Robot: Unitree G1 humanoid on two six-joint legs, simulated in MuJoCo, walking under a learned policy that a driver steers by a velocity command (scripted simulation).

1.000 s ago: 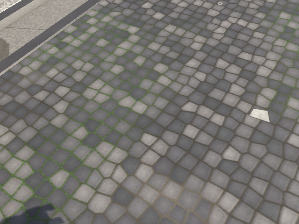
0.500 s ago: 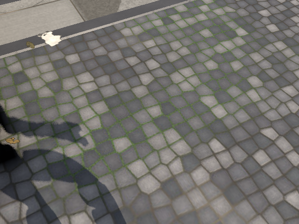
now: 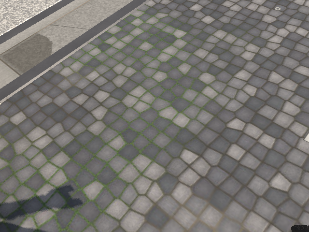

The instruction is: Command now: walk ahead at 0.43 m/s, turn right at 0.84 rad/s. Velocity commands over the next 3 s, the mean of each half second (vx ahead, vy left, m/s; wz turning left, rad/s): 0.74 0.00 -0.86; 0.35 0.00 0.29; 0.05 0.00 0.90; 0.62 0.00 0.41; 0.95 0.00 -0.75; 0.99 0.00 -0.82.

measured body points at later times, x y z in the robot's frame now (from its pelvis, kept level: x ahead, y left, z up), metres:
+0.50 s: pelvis +0.25 +0.00 -0.01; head +0.28 +0.00 +0.44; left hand +0.54 +0.15 -0.10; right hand +0.14 -0.28 -0.11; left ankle +0.20 +0.14 -0.74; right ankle +0.22 -0.13 -0.66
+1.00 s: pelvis +0.48 -0.14 +0.00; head +0.53 -0.15 +0.44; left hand +0.69 +0.09 -0.11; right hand +0.56 -0.45 -0.10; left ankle +0.63 -0.04 -0.69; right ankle +0.45 -0.22 -0.75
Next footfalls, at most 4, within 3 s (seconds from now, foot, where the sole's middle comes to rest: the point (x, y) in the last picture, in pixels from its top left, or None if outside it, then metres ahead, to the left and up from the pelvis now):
0.26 left None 0.24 0.13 -0.78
0.68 right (238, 221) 0.49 -0.24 -0.78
1.14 left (190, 181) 0.67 -0.05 -0.78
1.56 right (237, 172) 0.71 -0.27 -0.78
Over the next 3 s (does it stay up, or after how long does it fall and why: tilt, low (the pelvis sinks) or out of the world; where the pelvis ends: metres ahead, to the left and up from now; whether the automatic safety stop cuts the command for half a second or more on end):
stays up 1.54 0.02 -0.01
